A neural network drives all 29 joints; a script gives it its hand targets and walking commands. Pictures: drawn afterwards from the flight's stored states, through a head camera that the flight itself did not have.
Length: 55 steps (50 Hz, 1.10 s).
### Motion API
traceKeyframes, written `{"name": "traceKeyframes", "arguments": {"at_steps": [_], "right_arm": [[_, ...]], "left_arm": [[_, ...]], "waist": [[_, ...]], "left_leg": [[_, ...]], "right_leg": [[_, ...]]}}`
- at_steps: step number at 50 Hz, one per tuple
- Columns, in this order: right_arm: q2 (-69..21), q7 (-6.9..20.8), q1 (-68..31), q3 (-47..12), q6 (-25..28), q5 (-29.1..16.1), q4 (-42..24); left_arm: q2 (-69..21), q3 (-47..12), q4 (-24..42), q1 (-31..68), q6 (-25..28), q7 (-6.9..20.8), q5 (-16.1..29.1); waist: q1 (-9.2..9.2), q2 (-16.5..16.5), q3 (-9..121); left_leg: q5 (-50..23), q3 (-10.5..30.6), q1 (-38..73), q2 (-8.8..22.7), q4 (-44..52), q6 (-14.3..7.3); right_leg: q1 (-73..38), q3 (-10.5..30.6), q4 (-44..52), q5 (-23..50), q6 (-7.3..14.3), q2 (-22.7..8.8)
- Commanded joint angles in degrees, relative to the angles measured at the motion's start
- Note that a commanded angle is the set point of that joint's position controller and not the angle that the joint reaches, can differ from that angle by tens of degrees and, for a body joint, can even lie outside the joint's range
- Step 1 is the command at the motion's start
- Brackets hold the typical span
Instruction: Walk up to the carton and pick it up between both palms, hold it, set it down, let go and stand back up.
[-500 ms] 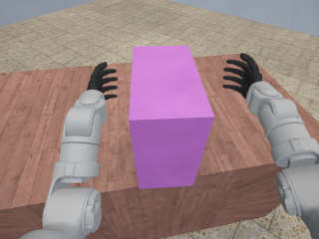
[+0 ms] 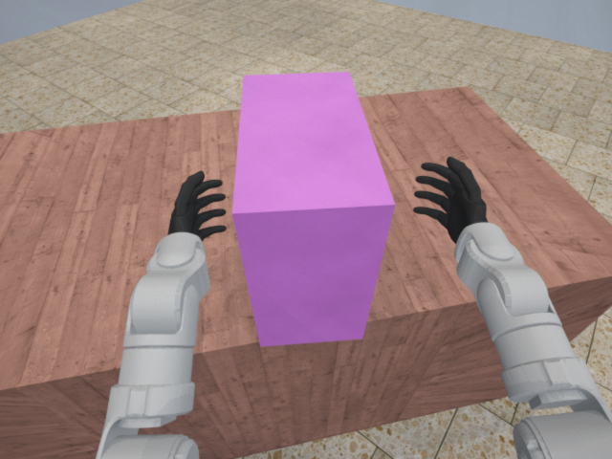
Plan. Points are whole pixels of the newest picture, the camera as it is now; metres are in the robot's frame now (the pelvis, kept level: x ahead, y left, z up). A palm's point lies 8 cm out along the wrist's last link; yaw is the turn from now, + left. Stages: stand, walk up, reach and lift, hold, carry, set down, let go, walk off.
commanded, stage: set down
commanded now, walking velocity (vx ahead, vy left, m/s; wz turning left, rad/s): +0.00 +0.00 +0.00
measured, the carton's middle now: (304, 210) +0.45 +0.01 +0.07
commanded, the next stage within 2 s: let go in 1.74 s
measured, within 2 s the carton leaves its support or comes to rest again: neither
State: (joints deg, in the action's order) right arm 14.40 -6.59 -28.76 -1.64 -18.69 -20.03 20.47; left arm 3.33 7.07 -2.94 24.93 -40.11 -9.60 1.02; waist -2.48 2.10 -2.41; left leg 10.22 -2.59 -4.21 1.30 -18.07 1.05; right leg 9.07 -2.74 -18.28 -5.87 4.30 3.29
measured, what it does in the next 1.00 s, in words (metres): stands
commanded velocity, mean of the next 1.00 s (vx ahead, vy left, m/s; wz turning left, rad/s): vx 0.00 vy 0.00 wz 0.00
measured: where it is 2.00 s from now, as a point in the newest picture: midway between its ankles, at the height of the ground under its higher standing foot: outside the picture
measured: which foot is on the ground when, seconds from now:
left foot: down 0.00-1.00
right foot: down 0.00-1.00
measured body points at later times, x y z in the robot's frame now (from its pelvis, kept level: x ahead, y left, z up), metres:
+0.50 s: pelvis +0.02 +0.01 +0.00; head +0.03 +0.02 +0.45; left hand +0.32 +0.17 +0.09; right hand +0.32 -0.19 +0.09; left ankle +0.00 +0.13 -0.75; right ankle +0.05 -0.06 -0.75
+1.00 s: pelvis +0.02 +0.02 +0.00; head +0.03 +0.02 +0.45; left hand +0.26 +0.18 +0.05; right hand +0.25 -0.20 +0.05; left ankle +0.00 +0.13 -0.75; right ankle +0.05 -0.06 -0.75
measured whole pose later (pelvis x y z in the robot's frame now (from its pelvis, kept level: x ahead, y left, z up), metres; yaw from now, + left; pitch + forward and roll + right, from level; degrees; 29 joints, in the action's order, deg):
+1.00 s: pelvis +0.02 +0.02 +0.00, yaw -2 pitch -4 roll +1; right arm 12.4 -1.1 15.9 0.8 -3.1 -13.6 -3.5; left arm 4.0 -3.6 12.3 -14.4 -16.4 -8.3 4.0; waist 1.1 1.4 -3.8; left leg 11.4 -4.7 -0.4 0.7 -15.4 0.2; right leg 6.9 -0.5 -17.8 -7.4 3.6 3.1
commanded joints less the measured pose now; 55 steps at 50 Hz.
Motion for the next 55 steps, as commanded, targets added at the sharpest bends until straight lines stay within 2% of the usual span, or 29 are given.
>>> {"name": "traceKeyframes", "arguments": {"at_steps": [1, 2, 3, 4, 7, 9, 11, 13, 15, 16, 18, 19, 20, 21, 22, 23, 24, 25, 28, 32, 35, 36, 38, 40, 42, 46, 48, 53, 55], "right_arm": [[5.3, -0.7, -16.0, 4.3, 2.0, 2.0, -12.7], [4.7, -0.8, -13.9, 3.9, 2.0, 2.7, -11.9], [4.8, -0.9, -15.7, 4.5, 2.2, 2.6, -12.8], [4.5, -1.3, -14.2, 3.0, 2.4, 2.2, -14.5], [4.8, -2.0, -9.0, 4.5, 3.1, 2.9, -15.8], [5.2, -2.1, -8.0, 4.5, 3.7, 2.9, -17.5], [3.1, -2.2, -2.5, 2.1, 4.1, 2.3, -19.2], [3.8, -2.5, 1.8, 2.7, 4.7, 3.2, -18.6], [3.0, -2.3, 3.1, 1.1, 5.6, 2.1, -22.4], [2.4, -2.1, 7.1, 0.0, 6.2, 1.3, -23.8], [2.9, -1.7, 7.5, 1.2, 7.1, 2.4, -25.7], [3.0, -1.3, 9.0, 2.6, 8.0, 2.4, -26.4], [2.8, -0.8, 8.2, 2.3, 8.4, 3.0, -28.3], [2.2, -0.6, 10.7, 2.5, 8.7, 3.3, -28.7], [3.0, -0.1, 11.2, 3.6, 9.0, 3.7, -28.1], [2.6, 0.1, 12.3, 2.7, 8.9, 3.8, -28.6], [2.8, 0.4, 16.0, 3.8, 9.4, 4.2, -28.2], [2.3, 0.6, 18.8, 3.4, 9.6, 4.2, -27.9], [1.6, 0.4, 22.6, 2.1, 10.7, 4.3, -32.3], [2.5, 1.1, 27.0, 2.8, 11.5, 4.6, -32.1], [2.8, 1.6, 31.5, 3.7, 12.9, 5.4, -34.9], [2.6, 1.9, 32.8, 4.0, 13.3, 5.4, -34.6], [2.4, 3.1, 34.1, 3.8, 14.3, 5.1, -33.3], [2.9, 3.5, 36.8, 4.1, 15.3, 5.9, -32.9], [2.9, 4.0, 38.9, 4.1, 16.1, 6.1, -33.8], [3.5, 5.3, 40.3, 5.6, 17.5, 6.4, -32.7], [2.5, 6.0, 41.0, 4.7, 17.3, 6.5, -30.9], [1.9, 6.4, 42.1, 5.7, 18.1, 8.6, -29.3], [1.4, 7.0, 42.0, 5.0, 18.6, 9.0, -27.0]], "left_arm": [[2.8, -2.7, 12.8, 18.2, 2.2, -0.5, 1.5], [2.0, -2.3, 12.0, 16.4, 2.0, -0.7, 1.5], [2.3, -3.0, 12.6, 18.2, 1.9, -0.5, 1.8], [3.1, -2.1, 11.6, 15.2, 2.0, -0.3, 1.4], [1.4, -2.7, 12.3, 9.5, 1.6, 0.0, 0.9], [1.4, -3.2, 15.0, 8.5, 2.0, 0.0, 1.3], [1.1, -2.8, 16.8, 3.5, 2.5, 0.3, 0.6], [-0.1, -3.4, 18.9, -0.5, 2.6, 0.7, -1.0], [1.1, -2.1, 21.6, -1.7, 3.8, 1.2, -1.1], [0.9, -2.6, 23.6, -5.7, 4.7, 1.3, -1.1], [-0.3, -4.1, 23.6, -7.2, 5.8, 1.1, -0.3], [-1.4, -6.1, 26.5, -7.2, 6.5, 0.9, 0.5], [-0.9, -5.9, 26.5, -6.4, 7.1, 0.5, 0.1], [-0.9, -6.5, 27.2, -8.1, 7.8, 0.6, 1.0], [-0.9, -7.7, 26.5, -8.1, 8.1, 0.5, 1.1], [-0.9, -6.4, 24.8, -10.5, 8.4, 0.6, 0.7], [-1.3, -7.5, 25.7, -13.1, 8.6, 0.6, 0.3], [-2.3, -7.7, 26.0, -15.7, 8.9, 0.5, -0.3], [-0.6, -5.8, 26.2, -20.4, 10.3, 1.2, -0.5], [-1.4, -7.3, 26.3, -24.0, 11.8, 1.4, -0.1], [0.1, -7.9, 30.1, -27.2, 15.3, 1.6, 0.7], [-0.2, -8.9, 29.2, -27.6, 16.4, 1.5, 0.9], [-0.9, -10.1, 29.5, -27.9, 18.5, 1.3, 1.3], [-0.2, -10.1, 27.9, -31.1, 20.5, 1.4, 1.6], [1.6, -9.2, 27.1, -33.0, 22.4, 1.6, 1.7], [1.6, -10.8, 25.4, -34.1, 25.4, 1.2, 3.1], [1.4, -11.0, 20.1, -35.3, 25.9, 1.2, 2.9], [3.8, -9.7, 15.5, -34.6, 28.9, 1.5, 2.6], [4.2, -9.2, 13.3, -34.7, 30.4, 1.6, 1.4]], "waist": [[-0.78, -0.7, 17.2], [0.5, -0.2, 14.8], [-1.26, -0.2, 16.4], [0.48, 0.0, 15.7], [-0.9, 0.2, 16.2], [-0.69, 1.3, 15.2], [0.81, 2.1, 14.5], [-1.37, 0.6, 14.7], [0.5, 3.3, 13.8], [1.1, 1.7, 13.6], [0.75, 1.7, 11.8], [-0.41, 0.3, 11.9], [0.57, 0.3, 12.0], [0.25, 1.0, 10.8], [-0.7, -1.0, 12.0], [1.5, 0.5, 9.6], [0.59, -1.6, 9.4], [1.13, -1.9, 7.3], [2.55, 1.0, 10.0], [2.97, 0.9, 5.9], [2.87, 0.5, 7.5], [2.11, 0.1, 6.3], [3.31, -2.8, 6.4], [2.62, -1.6, 6.9], [3.78, -1.4, 6.9], [3.14, -1.0, 5.7], [3.81, 0.6, 2.4], [4.61, 2.6, 3.1], [4.65, 1.9, 2.5]], "left_leg": [[-0.1, 1.4, -2.6, -1.1, 2.3, -1.4], [-0.8, 1.4, -1.9, -1.0, 2.6, -1.5], [-0.8, 0.8, -2.3, -1.3, 2.1, -1.6], [-0.6, 0.8, -2.1, -1.3, 1.8, -1.9], [-2.7, 0.9, -0.1, -1.5, 1.7, -1.6], [-2.4, 1.2, 0.1, -1.4, 2.1, -1.3], [-5.8, 1.0, 0.6, -1.6, 2.0, -1.7], [-7.7, 1.2, 2.4, -1.6, 2.6, -0.9], [-9.3, 1.0, 2.4, -2.0, 2.7, -1.4], [-10.0, 1.2, 2.5, -1.8, 2.6, -1.4], [-9.9, 0.9, 5.0, -1.7, 2.8, -1.2], [-9.9, 1.3, 5.6, -1.5, 2.4, -0.6], [-9.0, 1.1, 6.2, -1.4, 2.9, -0.4], [-9.3, 1.2, 6.8, -1.4, 2.3, -0.7], [-9.1, 1.3, 7.5, -1.1, 2.5, -0.3], [-8.0, 1.5, 6.8, -1.0, 2.8, -0.6], [-8.4, 1.3, 8.3, -0.8, 2.7, -0.2], [-9.5, 1.5, 9.4, -0.8, 3.0, -0.1], [-12.2, 1.0, 8.7, -1.2, 2.3, -0.8], [-11.7, 1.2, 8.7, -0.6, 3.2, -0.5], [-13.3, 1.1, 9.7, -0.3, 2.7, -0.2], [-13.6, 1.2, 9.3, -0.2, 2.7, -0.3], [-13.7, 1.5, 10.3, 0.1, 3.0, 0.1], [-13.3, 1.5, 10.8, 0.1, 2.9, 0.0], [-13.3, 1.2, 9.4, 0.2, 3.0, -0.8], [-11.1, 1.7, 9.0, 0.7, 3.2, -0.5], [-7.0, 1.7, 7.7, 0.7, 3.5, -1.0], [-4.0, 1.4, 4.1, 0.4, 2.8, -1.9], [-2.9, 1.3, 3.2, 0.4, 2.9, -1.8]], "right_leg": [[-7.7, 5.9, 3.7, -5.5, -4.5, -4.4], [-7.8, 5.9, 3.8, -5.1, -4.5, -4.3], [-8.8, 6.0, 3.1, -2.6, -4.9, -4.6], [-9.3, 6.5, 3.0, -2.2, -5.0, -5.0], [-10.5, 5.7, 2.8, -0.5, -5.2, -4.3], [-9.6, 5.2, 2.3, -0.9, -4.8, -3.8], [-11.8, 6.3, 2.6, 3.3, -5.1, -4.3], [-13.4, 5.2, 1.9, 8.3, -5.3, -3.8], [-13.8, 5.7, 1.6, 11.9, -5.8, -3.8], [-14.5, 6.1, 1.2, 12.9, -5.8, -4.0], [-10.6, 5.4, 2.2, 10.1, -5.4, -3.5], [-8.3, 4.6, 1.7, 8.8, -4.9, -3.2], [-6.9, 4.3, 2.3, 7.5, -4.8, -3.0], [-6.2, 4.5, 2.0, 8.6, -4.5, -2.9], [-6.0, 4.5, 2.0, 8.2, -4.4, -3.2], [-5.9, 5.1, 2.8, 7.4, -4.3, -3.3], [-4.9, 4.7, 2.6, 6.0, -4.1, -3.1], [-3.3, 4.6, 3.4, 5.6, -3.9, -3.0], [-6.9, 5.8, 2.9, 11.2, -4.5, -3.4], [-4.4, 5.7, 3.8, 9.5, -3.8, -3.4], [-3.8, 5.9, 3.4, 10.8, -3.4, -3.1], [-3.0, 6.1, 3.5, 10.3, -3.2, -3.0], [-0.9, 6.2, 3.6, 8.6, -2.6, -3.3], [-1.4, 6.0, 4.1, 7.2, -2.4, -3.0], [-1.7, 6.5, 4.4, 6.4, -2.5, -3.5], [0.9, 6.4, 4.9, 2.2, -1.6, -3.2], [2.2, 7.0, 5.9, -2.5, -1.4, -3.7], [2.8, 8.4, 6.1, -6.0, -1.7, -5.0], [2.0, 8.8, 5.8, -7.1, -1.8, -5.5]]}}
